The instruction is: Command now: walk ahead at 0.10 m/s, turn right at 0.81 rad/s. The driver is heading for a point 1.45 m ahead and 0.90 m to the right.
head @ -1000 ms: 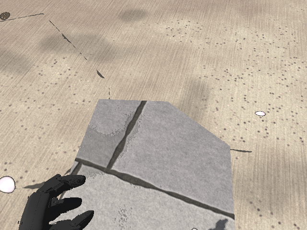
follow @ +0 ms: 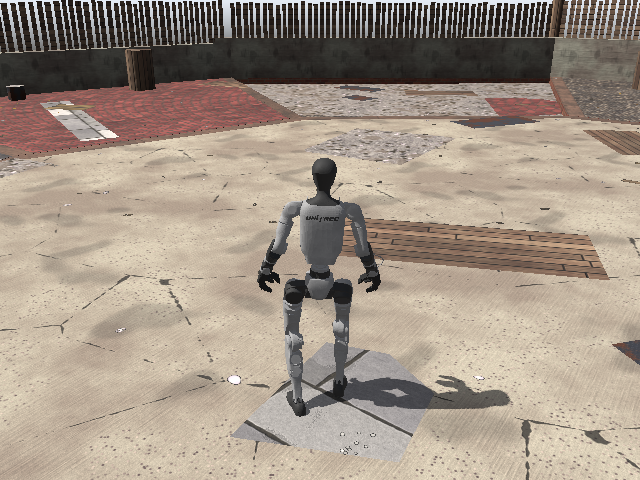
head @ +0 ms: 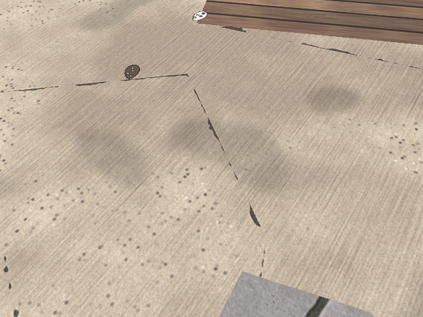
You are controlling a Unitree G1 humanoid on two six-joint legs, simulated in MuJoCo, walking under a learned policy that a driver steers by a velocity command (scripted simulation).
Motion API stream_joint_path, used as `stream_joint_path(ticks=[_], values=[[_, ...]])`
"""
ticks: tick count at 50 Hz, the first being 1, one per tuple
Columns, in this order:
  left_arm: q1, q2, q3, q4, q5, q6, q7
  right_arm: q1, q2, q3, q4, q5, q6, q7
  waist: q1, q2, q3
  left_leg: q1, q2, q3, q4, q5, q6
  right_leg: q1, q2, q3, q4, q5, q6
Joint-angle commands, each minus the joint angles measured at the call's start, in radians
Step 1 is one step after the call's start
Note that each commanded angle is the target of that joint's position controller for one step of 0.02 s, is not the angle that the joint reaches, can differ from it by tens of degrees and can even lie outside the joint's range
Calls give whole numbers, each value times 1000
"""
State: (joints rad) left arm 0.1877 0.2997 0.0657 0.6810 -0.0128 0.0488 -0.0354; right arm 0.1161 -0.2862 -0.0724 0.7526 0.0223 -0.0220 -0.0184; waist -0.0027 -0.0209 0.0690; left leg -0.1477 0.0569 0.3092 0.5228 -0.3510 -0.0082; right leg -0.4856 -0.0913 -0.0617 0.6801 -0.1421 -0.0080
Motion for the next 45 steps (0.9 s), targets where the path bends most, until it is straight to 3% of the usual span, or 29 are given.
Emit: stream_joint_path(ticks=[1, 2, 3, 4, 5, 6, 7, 8, 9, 11, 13, 19, 22, 23, 24, 25, 26, 27, 28, 29, 31, 33, 36, 40, 43, 45], values=[[193, 227, 92, -37, 9, -12, 22, 1, -120, -39, -52, 6, 5, 3, 90, -117, -126, -119, 130, -55, 345, 414, 25, 313, 21, 116, -192, 480, -125], [159, 342, 110, -68, 21, -18, 36, 23, -74, -24, -97, -43, 5, 7, 15, -377, -143, -475, -75, -93, 676, -304, -76, 499, -178, 535, -219, 807, -315], [163, 303, 95, -101, 46, -48, 18, 12, -97, -18, -101, -50, 5, 10, 47, -246, -339, -528, -115, -368, 817, -358, -64, 551, -253, 737, -302, 520, -401], [127, 267, 88, -111, 32, -67, 8, -35, -117, -23, -105, -20, 5, 11, 48, -127, -311, -560, -90, -416, 824, -284, -33, 526, -236, 676, -336, 344, -364], [86, 233, 82, -114, 4, -73, 13, -65, -108, -23, -104, -19, 3, 3, 29, -47, -244, -578, -69, -427, 767, -197, -16, 469, -186, 612, -343, 211, -307], [36, 182, 67, -118, -19, -62, 26, -110, -104, -24, -96, -41, 7, -10, 21, 31, -188, -575, -46, -425, 677, -120, -1, 410, -135, 540, -366, 86, -233], [2, 185, 65, -137, -10, -54, 43, -100, -112, -26, -103, -37, 11, -14, -15, -52, -184, -520, -49, -441, 622, -79, -5, 335, -130, 535, -366, 101, -239], [-4, 168, 62, -152, -3, -49, 53, -107, -119, -28, -99, -39, 10, -12, -7, -73, -180, -477, -64, -440, 580, -65, -14, 314, -93, 502, -358, 197, -226], [-14, 177, 66, -156, 4, -42, 63, -81, -103, -26, -88, -32, 8, -9, -25, -88, -210, -462, -82, -443, 516, -36, -29, 332, -78, 482, -339, 223, -219], [9, 189, 76, -162, -1, -32, 77, -98, -76, -17, -75, -22, 4, -8, -4, -53, -232, -436, -113, -441, 393, -11, -51, 346, -52, 485, -321, 232, -203], [12, 201, 82, -169, -6, -22, 85, -102, -64, -12, -67, -20, 8, -4, 3, -57, -239, -403, -127, -452, 322, 17, -65, 329, -43, 512, -317, 162, -195], [-21, 195, 84, -198, -2, 2, 78, -96, -95, -24, -59, -14, -2, 9, 26, -158, -188, -292, -145, -466, 136, 47, -49, 260, 0, 614, -320, -34, -161], [-61, 191, 82, -215, -11, 9, 72, -22, -120, -41, -39, -11, -17, 18, -7, -170, -184, -141, -128, -451, -78, 127, -20, 219, 40, 649, -274, -44, -129], [-58, 170, 74, -218, -16, 11, 69, 14, -146, -52, -28, -15, -17, 16, -16, -127, -192, -33, -59, -473, -177, 200, 5, 158, 87, 615, -214, -145, -95], [29, 108, 57, -205, -11, 13, 64, 3, -206, -63, -43, -30, -7, 9, 35, 68, -230, 90, 157, -657, -215, 190, 87, 51, 191, 472, -6, -421, -48], [19, 142, 67, -237, -18, 2, 58, -20, -236, -65, -47, -69, -1, 8, 59, 321, -166, 18, 296, -889, -285, 225, 226, -118, 269, 295, 228, -476, 1], [30, 231, 89, -213, -4, -8, 53, -84, -177, -53, -82, -70, -5, 1, 66, 246, -127, -21, 314, -843, -281, 216, 248, -149, 176, 278, 388, -404, 33], [35, 249, 97, -188, -7, -4, 50, -126, -127, -40, -101, -56, -1, -11, 65, 178, -108, -50, 249, -716, -261, 182, 211, -140, 153, 253, 444, -326, 45], [51, 222, 92, -166, -5, 6, 52, -139, -111, -33, -113, -42, 5, -23, 61, 135, -99, -47, 190, -627, -245, 175, 180, -145, 143, 232, 506, -271, 60], [65, 197, 83, -165, -2, 12, 49, -137, -111, -29, -113, -33, 10, -33, 52, 124, -85, -38, 178, -575, -240, 208, 180, -173, 127, 211, 573, -234, 74], [30, 159, 65, -185, -17, 12, 43, -92, -121, -25, -108, -40, 18, -44, 20, 125, -71, -11, 160, -474, -250, 288, 194, -208, 86, 138, 569, -194, 94], [-33, 140, 53, -213, -22, 8, 44, -26, -140, -29, -99, -49, 25, -44, -30, 147, -84, 81, 182, -438, -251, 338, 218, -249, 43, 105, 492, -183, 118], [-62, 121, 43, -231, -15, 6, 38, 14, -174, -42, -93, -48, 33, -32, -59, 161, -116, 160, 229, -389, -246, 396, 237, -227, -1, 86, 377, -203, 132], [-52, 106, 38, -227, -10, 13, 27, -19, -206, -58, -98, -38, 33, -7, -44, 172, -132, 105, 249, -269, -232, 444, 216, -66, -6, 22, 201, -193, 105], [-47, 104, 41, -225, -5, 28, 23, -7, -216, -65, -82, -7, 24, 17, -29, 183, -147, 93, 269, -248, -172, 529, 198, 59, 34, -5, 42, -224, 62], [15, 98, 47, -198, 0, 33, 21, -22, -202, -60, -70, 25, 19, 25, 23, 167, -161, 55, 251, -223, -68, 531, 145, 220, 71, -9, -204, -93, 4]])
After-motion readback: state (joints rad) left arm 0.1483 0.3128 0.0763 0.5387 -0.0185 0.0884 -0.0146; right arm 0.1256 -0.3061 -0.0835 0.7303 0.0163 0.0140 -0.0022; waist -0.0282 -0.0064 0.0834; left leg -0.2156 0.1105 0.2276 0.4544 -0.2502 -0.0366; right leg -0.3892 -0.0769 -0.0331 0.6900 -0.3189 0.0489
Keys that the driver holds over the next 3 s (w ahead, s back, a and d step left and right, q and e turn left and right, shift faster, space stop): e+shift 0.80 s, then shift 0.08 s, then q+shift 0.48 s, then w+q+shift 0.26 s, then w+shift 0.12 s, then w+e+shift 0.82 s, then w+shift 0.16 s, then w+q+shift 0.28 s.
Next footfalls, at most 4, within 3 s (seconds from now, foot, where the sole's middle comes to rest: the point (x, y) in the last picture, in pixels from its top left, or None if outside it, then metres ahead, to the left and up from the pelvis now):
0.02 right None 0.13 -0.10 -0.76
0.46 left None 0.21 0.09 -0.76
0.92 right None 0.01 -0.11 -0.76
1.44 left None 0.17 0.07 -0.76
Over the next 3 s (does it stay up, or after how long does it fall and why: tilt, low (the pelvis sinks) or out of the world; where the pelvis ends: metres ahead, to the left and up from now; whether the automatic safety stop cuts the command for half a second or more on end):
stays up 1.06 -0.69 0.01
